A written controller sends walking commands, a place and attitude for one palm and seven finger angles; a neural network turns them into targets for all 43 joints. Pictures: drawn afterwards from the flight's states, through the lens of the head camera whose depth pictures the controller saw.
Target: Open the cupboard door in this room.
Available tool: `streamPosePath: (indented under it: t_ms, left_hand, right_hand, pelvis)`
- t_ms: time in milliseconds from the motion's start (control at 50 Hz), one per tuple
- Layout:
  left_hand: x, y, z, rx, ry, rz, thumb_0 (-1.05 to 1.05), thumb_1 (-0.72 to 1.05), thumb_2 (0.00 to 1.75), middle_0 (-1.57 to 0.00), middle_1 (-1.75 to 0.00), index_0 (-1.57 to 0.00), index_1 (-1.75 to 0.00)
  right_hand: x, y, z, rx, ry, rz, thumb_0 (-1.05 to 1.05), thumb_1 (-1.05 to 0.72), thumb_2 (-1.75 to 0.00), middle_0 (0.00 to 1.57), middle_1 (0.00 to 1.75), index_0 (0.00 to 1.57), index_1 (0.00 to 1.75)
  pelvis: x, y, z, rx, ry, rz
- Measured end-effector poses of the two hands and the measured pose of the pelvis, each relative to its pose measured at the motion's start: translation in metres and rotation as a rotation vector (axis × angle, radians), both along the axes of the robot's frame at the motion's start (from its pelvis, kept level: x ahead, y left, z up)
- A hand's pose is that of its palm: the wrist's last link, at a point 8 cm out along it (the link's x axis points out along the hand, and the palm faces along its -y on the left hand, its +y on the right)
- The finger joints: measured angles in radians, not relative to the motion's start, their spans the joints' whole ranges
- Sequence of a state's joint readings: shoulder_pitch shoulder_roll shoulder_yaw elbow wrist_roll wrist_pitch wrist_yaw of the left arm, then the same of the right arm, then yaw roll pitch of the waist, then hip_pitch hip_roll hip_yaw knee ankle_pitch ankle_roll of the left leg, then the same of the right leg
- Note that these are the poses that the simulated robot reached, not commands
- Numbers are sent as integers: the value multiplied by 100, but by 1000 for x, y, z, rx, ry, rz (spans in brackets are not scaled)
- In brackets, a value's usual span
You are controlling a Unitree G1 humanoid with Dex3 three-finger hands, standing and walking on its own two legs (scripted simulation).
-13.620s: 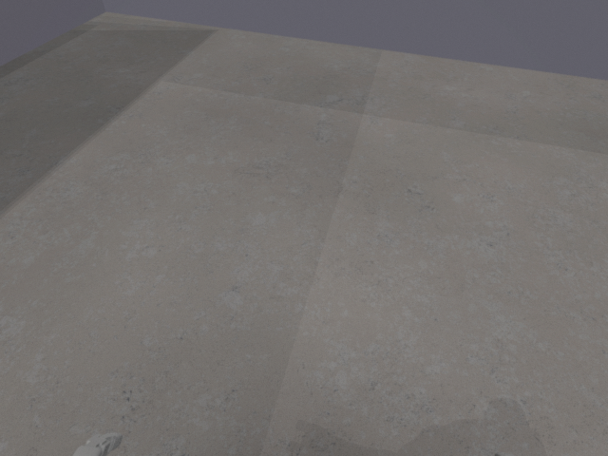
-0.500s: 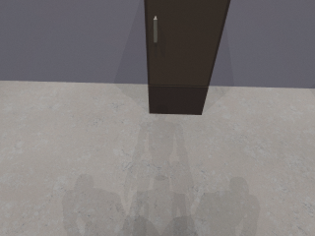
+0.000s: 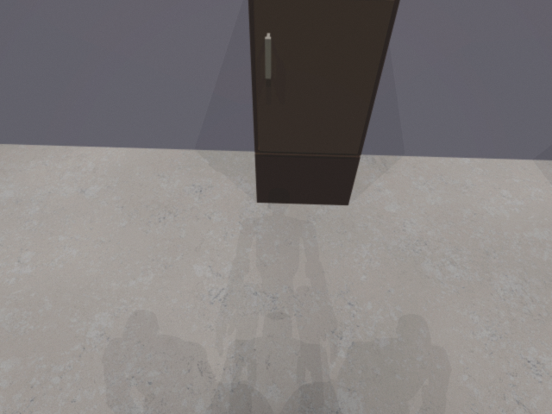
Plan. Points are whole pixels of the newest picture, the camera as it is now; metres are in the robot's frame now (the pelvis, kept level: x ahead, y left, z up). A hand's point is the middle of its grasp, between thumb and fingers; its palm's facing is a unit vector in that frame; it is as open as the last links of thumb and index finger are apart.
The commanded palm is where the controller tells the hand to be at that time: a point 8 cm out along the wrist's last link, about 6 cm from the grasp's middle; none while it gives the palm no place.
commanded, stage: look at it before walking up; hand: left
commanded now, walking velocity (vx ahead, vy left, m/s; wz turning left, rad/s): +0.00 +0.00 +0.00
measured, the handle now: (268, 56) +1.18 +0.10 +0.00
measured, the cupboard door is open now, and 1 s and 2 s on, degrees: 0 0 0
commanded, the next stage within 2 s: walk to a spot facing it in 0.02 s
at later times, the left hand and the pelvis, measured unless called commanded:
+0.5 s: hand out of the picture +0.06 +0.15 -0.17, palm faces -0.06 -0.97 -0.25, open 7.4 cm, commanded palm none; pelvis +0.04 -0.04 -0.02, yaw -7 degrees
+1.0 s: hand out of the picture +0.14 +0.06 -0.17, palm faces -0.08 -0.99 -0.15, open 7.4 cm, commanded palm none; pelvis +0.23 -0.09 -0.02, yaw -12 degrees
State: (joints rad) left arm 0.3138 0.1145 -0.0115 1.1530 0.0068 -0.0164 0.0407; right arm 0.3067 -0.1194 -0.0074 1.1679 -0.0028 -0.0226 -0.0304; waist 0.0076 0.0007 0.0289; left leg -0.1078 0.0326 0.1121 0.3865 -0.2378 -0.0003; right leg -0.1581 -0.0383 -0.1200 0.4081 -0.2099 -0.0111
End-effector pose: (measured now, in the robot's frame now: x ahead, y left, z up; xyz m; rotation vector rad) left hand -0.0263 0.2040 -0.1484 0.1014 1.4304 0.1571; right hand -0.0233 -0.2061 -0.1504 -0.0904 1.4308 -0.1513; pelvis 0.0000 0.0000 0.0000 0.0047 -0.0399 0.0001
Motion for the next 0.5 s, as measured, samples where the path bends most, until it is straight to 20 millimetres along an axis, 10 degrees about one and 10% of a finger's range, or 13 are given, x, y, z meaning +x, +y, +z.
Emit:
streamPosePath:
  t_ms: [320, 500]
  left_hand:
    - [-4, 5, 0, 12, 51, -24, 1, 90, 90, -20, -30, -20, -30]
    - [81, -10, 9, 84, -43, -123, 1, 91, 90, -20, -30, -20, -30]
  right_hand:
    - [-5, -13, -9, -3, -10, -60, 1, -91, -90, 20, 30, 20, 30]
    - [-12, -53, -30, 16, 33, -148, 1, -91, -90, 20, 30, 20, 30]
  pelvis:
    - [2, -6, -7, 3, 15, -60]
    - [36, -42, -18, 24, 29, -129]
